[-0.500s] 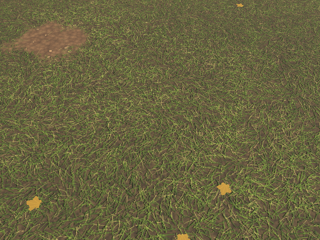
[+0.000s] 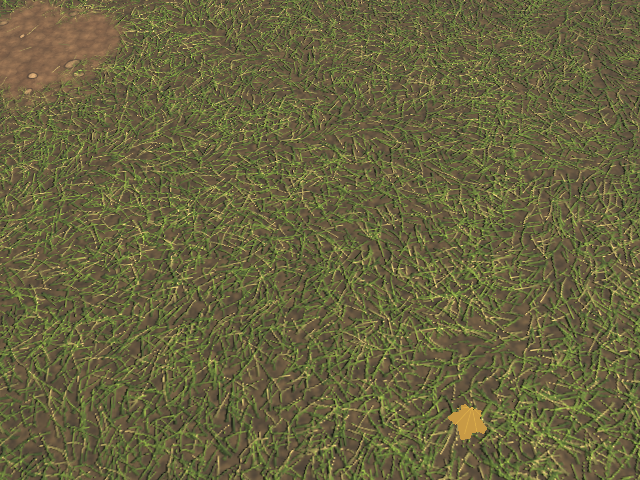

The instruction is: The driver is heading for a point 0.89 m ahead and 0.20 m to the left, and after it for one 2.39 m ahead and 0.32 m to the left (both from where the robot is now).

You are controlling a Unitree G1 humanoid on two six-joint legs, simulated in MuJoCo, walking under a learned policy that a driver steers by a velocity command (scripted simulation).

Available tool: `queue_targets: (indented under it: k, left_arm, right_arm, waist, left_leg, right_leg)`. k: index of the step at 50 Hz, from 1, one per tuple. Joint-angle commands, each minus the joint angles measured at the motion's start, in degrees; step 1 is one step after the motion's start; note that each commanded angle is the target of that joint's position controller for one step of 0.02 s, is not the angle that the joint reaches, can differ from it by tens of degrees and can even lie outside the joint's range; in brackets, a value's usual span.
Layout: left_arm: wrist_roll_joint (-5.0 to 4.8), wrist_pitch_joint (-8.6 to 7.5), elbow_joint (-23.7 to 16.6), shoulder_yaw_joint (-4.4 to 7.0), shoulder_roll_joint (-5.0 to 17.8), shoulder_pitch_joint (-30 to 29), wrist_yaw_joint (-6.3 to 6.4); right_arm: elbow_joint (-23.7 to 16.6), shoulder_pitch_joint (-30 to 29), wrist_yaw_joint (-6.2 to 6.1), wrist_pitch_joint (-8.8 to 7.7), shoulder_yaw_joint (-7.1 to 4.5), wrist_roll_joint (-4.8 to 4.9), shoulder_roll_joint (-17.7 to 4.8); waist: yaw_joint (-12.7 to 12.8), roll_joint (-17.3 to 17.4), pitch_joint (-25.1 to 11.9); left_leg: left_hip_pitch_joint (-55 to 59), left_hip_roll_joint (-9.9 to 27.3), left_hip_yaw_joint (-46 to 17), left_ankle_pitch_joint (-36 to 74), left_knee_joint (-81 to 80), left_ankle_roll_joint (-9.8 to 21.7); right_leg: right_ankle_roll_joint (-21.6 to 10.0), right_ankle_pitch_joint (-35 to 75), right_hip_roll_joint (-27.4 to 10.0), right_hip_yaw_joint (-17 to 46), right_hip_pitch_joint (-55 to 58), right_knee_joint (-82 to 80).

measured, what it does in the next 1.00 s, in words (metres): walks ahead, turning left: left foot, then right foot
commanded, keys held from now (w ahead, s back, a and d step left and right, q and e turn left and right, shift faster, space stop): w+q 0.44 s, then q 0.34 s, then no key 0.10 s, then e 0.12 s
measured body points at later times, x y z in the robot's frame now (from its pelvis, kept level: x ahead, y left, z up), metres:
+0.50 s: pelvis +0.26 +0.05 +0.01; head +0.28 +0.07 +0.45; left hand +0.27 +0.32 -0.14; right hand +0.41 -0.19 -0.12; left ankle +0.28 +0.10 -0.73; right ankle +0.23 -0.10 -0.64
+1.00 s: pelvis +0.42 +0.05 +0.01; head +0.46 +0.05 +0.46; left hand +0.42 +0.34 -0.10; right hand +0.62 -0.16 -0.13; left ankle +0.30 +0.12 -0.67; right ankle +0.53 +0.01 -0.73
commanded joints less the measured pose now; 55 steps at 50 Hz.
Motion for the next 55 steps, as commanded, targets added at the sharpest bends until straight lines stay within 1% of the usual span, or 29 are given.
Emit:
queue_targets:
  k: [1,2,3,5,7,10,13,15,17,18,19,20,21,23,25,28,33,38,40,42,43,44,45,46,47,48,50,53,55]
  left_arm:
    - [-0.47,-1.74,-0.32,1.48,9.01,11.90,2.25]
    - [-0.95,-2.46,0.78,0.77,7.39,9.63,2.19]
    - [-1.00,-3.12,1.14,0.79,7.49,9.31,1.99]
    - [-1.19,-3.65,1.22,0.50,6.31,7.69,1.80]
    - [-1.64,-3.68,0.81,0.10,5.29,7.95,1.24]
    - [-2.18,-2.66,1.83,0.40,6.39,12.30,1.63]
    - [-1.41,-1.34,3.17,0.67,7.60,17.24,2.36]
    - [-0.91,-0.71,3.13,0.99,9.03,17.61,2.65]
    - [-0.95,0.21,2.44,1.21,10.26,16.79,2.58]
    - [-1.09,0.41,1.10,1.02,9.89,16.06,2.53]
    - [-2.34,-0.18,-3.12,0.01,5.79,16.86,1.61]
    - [-1.38,-0.63,-4.90,0.72,8.25,11.67,1.23]
    - [-1.10,-0.87,-6.12,0.72,8.31,7.02,1.14]
    - [-1.49,-1.03,-5.73,0.57,7.39,7.25,1.32]
    - [-0.07,1.25,-4.85,0.55,6.70,10.22,1.93]
    - [-0.60,2.75,-6.24,0.49,5.97,8.74,1.98]
    - [-0.97,3.40,-9.95,0.18,6.71,0.49,2.24]
    - [-1.66,2.79,-12.30,-0.33,8.21,-4.27,2.62]
    - [-1.91,2.24,-11.61,-0.27,9.28,-1.19,2.97]
    - [-1.61,1.54,-9.67,-0.04,10.02,5.39,3.47]
    - [-0.91,0.70,-9.02,0.36,11.72,9.53,3.89]
    - [-1.16,0.69,-10.22,0.72,15.99,10.60,4.21]
    - [-2.42,1.99,-10.21,0.84,15.76,10.41,3.77]
    - [-2.77,2.41,-11.02,-0.25,11.35,7.28,3.24]
    - [-2.37,2.52,-11.33,-1.59,7.12,3.66,3.06]
    - [-1.45,2.71,-11.23,-2.68,4.82,1.00,2.95]
    - [-1.07,2.92,-9.70,-2.29,7.40,0.28,2.83]
    - [-1.63,3.43,-7.98,-0.39,12.43,5.24,2.20]
    - [-1.84,4.15,-7.82,0.49,13.54,5.97,1.95]
  right_arm:
    - [-4.90,-0.40,1.84,0.25,-1.42,-3.22,-5.47]
    - [-5.78,-3.13,2.79,1.40,-1.15,-2.98,-4.01]
    - [-6.36,-4.56,3.67,2.08,-0.78,-3.05,-1.79]
    - [-7.26,-5.16,4.66,1.85,-0.14,-2.47,-0.06]
    - [-7.92,-8.35,5.03,1.16,0.55,-1.51,0.70]
    - [-10.12,-15.86,5.18,1.55,0.48,-1.89,-0.92]
    - [-12.84,-22.51,5.53,1.51,0.15,-1.98,-1.52]
    - [-13.11,-22.07,5.55,1.44,-0.30,-2.19,-1.90]
    - [-10.55,-13.36,5.14,1.01,-1.41,-2.35,-3.05]
    - [-7.76,-3.61,4.49,0.49,-2.93,-3.02,-6.60]
    - [-8.03,2.28,3.49,0.52,-4.96,-3.38,-13.92]
    - [-8.09,1.71,3.55,1.37,-5.07,-1.24,-14.89]
    - [-7.71,-1.33,3.18,1.85,-4.77,-0.70,-13.42]
    - [-8.70,-7.68,2.80,1.63,-3.65,-0.38,-8.90]
    - [-9.65,-10.53,2.79,0.44,-3.11,-0.06,-7.61]
    - [-9.73,-8.60,2.87,-0.01,-3.77,-0.12,-9.99]
    - [-9.97,-4.04,2.32,1.52,-3.86,-0.25,-9.86]
    - [-10.60,-1.53,1.52,2.87,-4.16,-1.17,-10.47]
    - [-11.54,-3.46,1.30,3.17,-4.34,-1.46,-10.81]
    - [-12.55,-6.93,1.37,2.91,-4.26,-0.68,-10.82]
    - [-13.56,-7.69,1.58,2.29,-3.73,0.22,-9.36]
    - [-14.99,-2.74,1.45,1.95,-2.84,0.68,-5.38]
    - [-13.36,4.44,0.90,3.13,-3.29,0.10,-6.91]
    - [-10.95,3.50,0.87,3.98,-3.35,-1.44,-8.27]
    - [-10.70,-0.86,1.26,4.48,-3.07,-1.81,-7.68]
    - [-10.86,-2.84,1.50,5.02,-2.43,-1.27,-5.98]
    - [-10.20,-2.95,1.92,6.01,-1.59,-1.49,-5.43]
    - [-10.23,-6.13,1.11,6.38,-1.36,-0.77,-6.49]
    - [-10.85,-8.65,0.77,6.43,-1.13,-0.48,-6.49]
  waist:
    - [4.91,-8.20,-11.96]
    - [1.28,-3.40,-4.60]
    - [0.64,-5.58,-1.47]
    - [-1.13,-8.35,-2.30]
    - [-0.35,-8.62,-3.76]
    - [2.45,-5.90,-2.70]
    - [4.65,-4.03,-0.24]
    - [4.13,-4.29,-0.88]
    - [0.62,-4.33,-5.65]
    - [-3.36,-1.80,-10.42]
    - [-3.53,10.52,-17.12]
    - [-3.23,8.26,-18.55]
    - [-2.15,2.77,-9.60]
    - [2.68,-1.86,-1.41]
    - [5.82,-1.03,-2.71]
    - [6.22,-0.93,-5.79]
    - [2.67,1.97,-6.46]
    - [0.23,2.81,-5.70]
    - [1.62,3.49,-5.73]
    - [5.38,3.11,-6.49]
    - [7.19,-0.74,-9.47]
    - [4.54,-13.15,-15.00]
    - [2.57,-18.90,-21.26]
    - [1.61,-9.07,-15.50]
    - [1.92,-4.72,-10.25]
    - [1.21,-5.16,-7.67]
    - [0.26,-11.62,-5.77]
    - [2.60,-10.83,-7.54]
    - [3.33,-10.83,-7.62]
  left_leg:
    - [-23.42,4.96,-0.39,15.24,-7.58,-0.90]
    - [-17.01,7.24,-1.22,17.64,-21.05,-2.51]
    - [-12.43,6.88,-0.49,20.73,-28.30,-3.23]
    - [-7.68,7.11,0.66,29.44,-39.56,-2.91]
    - [-2.21,6.24,3.81,36.47,-50.31,-1.22]
    - [-6.39,5.24,6.62,35.13,-55.91,0.71]
    - [-10.91,4.31,7.77,30.27,-60.53,2.47]
    - [-8.05,1.64,9.99,23.90,-63.03,3.75]
    - [3.28,-2.80,12.21,21.43,-67.59,5.68]
    - [17.02,-0.33,5.62,21.44,-70.47,8.64]
    - [34.35,16.82,-22.36,18.67,-75.26,16.93]
    - [37.85,21.85,-40.47,20.41,-84.09,19.62]
    - [32.47,20.06,-30.03,21.18,-83.21,17.68]
    - [18.22,14.80,-18.40,36.17,-84.56,12.68]
    - [11.69,11.02,-10.63,57.52,-83.18,10.93]
    - [11.48,8.40,-6.73,71.16,-81.01,10.22]
    - [15.30,7.06,-8.53,70.24,-78.60,7.38]
    - [21.18,8.17,-13.76,69.44,-73.92,6.83]
    - [20.91,8.00,-15.43,68.67,-71.04,5.39]
    - [17.27,5.05,-15.07,66.29,-65.20,2.17]
    - [12.83,1.71,-13.42,58.79,-57.30,-0.09]
    - [4.38,-5.78,-6.32,18.77,-42.52,-1.93]
    - [0.69,-10.42,-3.13,-4.66,-33.71,-2.53]
    - [-0.23,-7.54,-6.26,-1.51,-29.24,-2.55]
    - [0.12,-5.94,-6.80,2.63,-31.67,-2.98]
    - [1.78,-4.31,-6.76,4.84,-37.57,-3.84]
    - [5.94,-2.87,-1.40,7.76,-46.99,-5.49]
    - [5.05,-3.78,1.65,6.69,-53.59,-6.29]
    - [3.91,-3.33,1.33,8.14,-55.46,-5.95]
  right_leg:
    - [-12.60,12.38,-27.14,27.86,22.01,-11.94]
    - [-10.22,16.36,-22.86,21.11,7.87,-16.40]
    - [-9.25,17.99,-19.75,16.27,1.55,-18.14]
    - [-7.75,24.50,-15.51,8.21,-0.35,-18.49]
    - [-5.92,28.88,-13.35,2.57,1.09,-18.85]
    - [-5.24,24.82,-15.07,1.89,11.78,-19.66]
    - [-4.35,22.05,-16.95,0.49,21.59,-18.19]
    - [-3.60,32.26,-17.00,-2.02,25.05,-12.49]
    - [-2.40,42.41,-15.76,-5.75,24.24,2.81]
    - [-0.50,36.10,-14.30,-7.28,15.49,17.11]
    - [2.92,4.57,-6.16,-9.30,-6.30,40.92]
    - [3.61,-21.43,1.09,2.18,-18.85,48.64]
    - [3.21,-17.43,-3.43,6.16,-24.37,48.16]
    - [3.79,-11.76,-6.81,6.31,-18.52,37.95]
    - [5.59,-10.85,-6.68,5.85,-9.88,34.00]
    - [7.19,-6.86,-4.81,4.79,-8.62,30.02]
    - [7.53,-0.47,-3.46,5.27,-11.68,21.22]
    - [6.16,-1.77,-1.23,7.03,-11.86,12.44]
    - [4.87,-3.22,-0.45,7.78,-7.01,6.85]
    - [3.01,2.54,0.73,6.40,4.93,-4.61]
    - [1.12,16.86,-4.80,11.02,15.00,-8.51]
    - [-4.28,49.92,-21.16,25.49,25.99,-5.08]
    - [-13.28,54.80,-27.82,38.90,25.20,-7.17]
    - [-13.61,42.78,-25.01,35.72,18.97,-9.03]
    - [-11.25,31.47,-20.13,28.74,13.24,-10.28]
    - [-8.25,23.26,-16.08,23.90,9.57,-12.84]
    - [-5.70,19.94,-10.28,18.50,6.96,-14.34]
    - [-6.84,20.59,-10.51,21.88,11.71,-12.88]
    - [-7.16,11.05,-11.07,25.10,12.02,-14.26]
